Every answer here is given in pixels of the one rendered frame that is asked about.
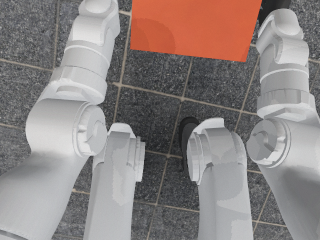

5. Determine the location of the right robot upper arm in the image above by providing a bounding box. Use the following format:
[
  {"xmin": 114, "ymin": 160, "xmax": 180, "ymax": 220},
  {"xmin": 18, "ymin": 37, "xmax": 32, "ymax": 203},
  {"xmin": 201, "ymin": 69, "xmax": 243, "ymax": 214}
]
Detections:
[{"xmin": 246, "ymin": 117, "xmax": 320, "ymax": 240}]

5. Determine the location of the robot right thigh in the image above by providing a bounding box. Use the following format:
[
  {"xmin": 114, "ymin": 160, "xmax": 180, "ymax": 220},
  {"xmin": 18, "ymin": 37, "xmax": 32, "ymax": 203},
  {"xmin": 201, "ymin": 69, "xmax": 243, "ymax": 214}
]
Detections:
[{"xmin": 186, "ymin": 127, "xmax": 254, "ymax": 240}]

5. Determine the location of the left robot forearm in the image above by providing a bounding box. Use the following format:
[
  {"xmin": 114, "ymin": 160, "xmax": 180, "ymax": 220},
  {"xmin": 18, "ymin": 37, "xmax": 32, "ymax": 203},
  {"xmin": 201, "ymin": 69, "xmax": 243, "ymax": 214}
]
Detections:
[{"xmin": 25, "ymin": 0, "xmax": 121, "ymax": 140}]

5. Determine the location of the right robot hand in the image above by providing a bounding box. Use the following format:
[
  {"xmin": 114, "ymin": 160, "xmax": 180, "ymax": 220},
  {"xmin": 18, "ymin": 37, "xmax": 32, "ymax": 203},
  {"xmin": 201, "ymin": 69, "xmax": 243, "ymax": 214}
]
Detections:
[{"xmin": 257, "ymin": 0, "xmax": 292, "ymax": 27}]

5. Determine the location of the carton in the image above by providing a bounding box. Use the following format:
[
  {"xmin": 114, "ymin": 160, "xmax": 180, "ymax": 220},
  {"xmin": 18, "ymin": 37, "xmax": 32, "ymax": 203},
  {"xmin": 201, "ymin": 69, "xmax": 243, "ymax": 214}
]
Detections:
[{"xmin": 130, "ymin": 0, "xmax": 262, "ymax": 62}]

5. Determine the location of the left robot upper arm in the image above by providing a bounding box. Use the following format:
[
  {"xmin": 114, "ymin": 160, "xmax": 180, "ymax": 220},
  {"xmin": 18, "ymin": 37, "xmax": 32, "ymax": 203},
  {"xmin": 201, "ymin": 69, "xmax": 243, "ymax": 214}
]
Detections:
[{"xmin": 0, "ymin": 98, "xmax": 108, "ymax": 240}]

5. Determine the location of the robot left thigh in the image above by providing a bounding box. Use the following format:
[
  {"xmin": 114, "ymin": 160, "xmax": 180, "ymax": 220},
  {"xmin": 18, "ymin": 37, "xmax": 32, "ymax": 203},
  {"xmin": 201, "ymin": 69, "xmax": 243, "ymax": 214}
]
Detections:
[{"xmin": 83, "ymin": 131, "xmax": 145, "ymax": 240}]

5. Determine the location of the robot thigh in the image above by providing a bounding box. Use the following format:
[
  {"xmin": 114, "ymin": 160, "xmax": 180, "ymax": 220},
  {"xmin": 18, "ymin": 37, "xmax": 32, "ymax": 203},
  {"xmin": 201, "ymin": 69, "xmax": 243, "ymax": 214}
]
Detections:
[
  {"xmin": 83, "ymin": 131, "xmax": 145, "ymax": 240},
  {"xmin": 186, "ymin": 127, "xmax": 254, "ymax": 240}
]

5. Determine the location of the right robot forearm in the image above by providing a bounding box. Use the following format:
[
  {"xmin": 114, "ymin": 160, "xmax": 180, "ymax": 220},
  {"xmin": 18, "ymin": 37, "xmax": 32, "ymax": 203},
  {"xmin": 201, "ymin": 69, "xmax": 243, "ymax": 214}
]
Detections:
[{"xmin": 255, "ymin": 8, "xmax": 320, "ymax": 129}]

